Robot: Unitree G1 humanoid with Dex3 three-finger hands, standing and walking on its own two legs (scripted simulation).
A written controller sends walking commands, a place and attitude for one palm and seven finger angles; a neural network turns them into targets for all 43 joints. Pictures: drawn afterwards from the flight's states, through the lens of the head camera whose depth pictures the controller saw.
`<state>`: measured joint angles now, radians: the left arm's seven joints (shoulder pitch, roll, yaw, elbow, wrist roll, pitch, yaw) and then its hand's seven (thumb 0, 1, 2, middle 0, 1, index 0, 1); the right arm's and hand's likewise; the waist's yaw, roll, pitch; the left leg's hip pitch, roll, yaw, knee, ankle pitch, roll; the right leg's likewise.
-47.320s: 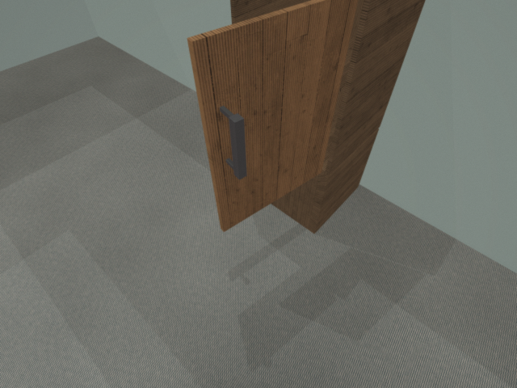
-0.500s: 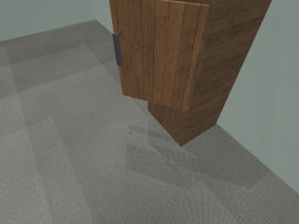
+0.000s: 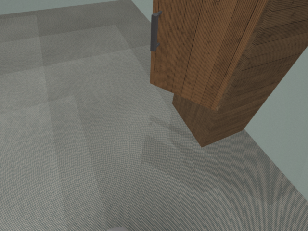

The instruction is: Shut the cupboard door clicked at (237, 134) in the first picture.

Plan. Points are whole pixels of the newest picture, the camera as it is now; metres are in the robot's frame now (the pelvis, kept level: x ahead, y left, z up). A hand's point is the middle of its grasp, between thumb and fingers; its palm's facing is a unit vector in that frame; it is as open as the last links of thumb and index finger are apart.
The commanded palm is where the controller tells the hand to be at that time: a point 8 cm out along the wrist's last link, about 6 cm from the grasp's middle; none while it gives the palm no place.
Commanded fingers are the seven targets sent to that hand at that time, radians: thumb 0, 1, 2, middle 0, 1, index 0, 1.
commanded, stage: walk to a spot facing it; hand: left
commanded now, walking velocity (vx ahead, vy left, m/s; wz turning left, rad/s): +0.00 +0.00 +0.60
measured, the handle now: (156, 31) +0.92 +0.01 +0.03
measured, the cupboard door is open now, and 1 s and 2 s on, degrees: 36 36 36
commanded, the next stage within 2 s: turn to face it in 1.56 s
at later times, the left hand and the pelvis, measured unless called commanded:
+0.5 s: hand out of the picture +0.01 +0.20 -0.14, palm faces +0.29 -0.91 -0.31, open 7.4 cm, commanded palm none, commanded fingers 0.00 0.90 0.90 -0.20 -0.30 -0.20 -0.30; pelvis -0.01 -0.03 +0.01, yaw +18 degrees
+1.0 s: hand out of the picture -0.05 +0.19 -0.13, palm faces +0.61 -0.73 -0.32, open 7.4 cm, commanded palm none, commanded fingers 0.00 0.90 0.90 -0.20 -0.30 -0.20 -0.30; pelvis +0.03 -0.03 +0.00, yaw +38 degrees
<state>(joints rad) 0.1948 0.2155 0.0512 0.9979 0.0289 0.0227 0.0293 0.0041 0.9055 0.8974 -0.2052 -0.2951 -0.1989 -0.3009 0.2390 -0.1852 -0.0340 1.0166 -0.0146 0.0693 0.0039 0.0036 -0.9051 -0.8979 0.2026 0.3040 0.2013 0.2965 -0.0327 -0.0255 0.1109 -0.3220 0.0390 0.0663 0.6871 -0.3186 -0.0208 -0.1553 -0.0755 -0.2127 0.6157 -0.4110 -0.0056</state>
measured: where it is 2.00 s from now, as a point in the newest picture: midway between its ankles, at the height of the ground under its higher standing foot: (112, 226)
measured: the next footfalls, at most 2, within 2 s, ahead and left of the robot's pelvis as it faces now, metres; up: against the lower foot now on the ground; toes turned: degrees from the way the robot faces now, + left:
right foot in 0.36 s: +0.06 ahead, -0.14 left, +0.00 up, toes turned +12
left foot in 0.64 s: -0.04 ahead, +0.12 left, +0.00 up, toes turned +28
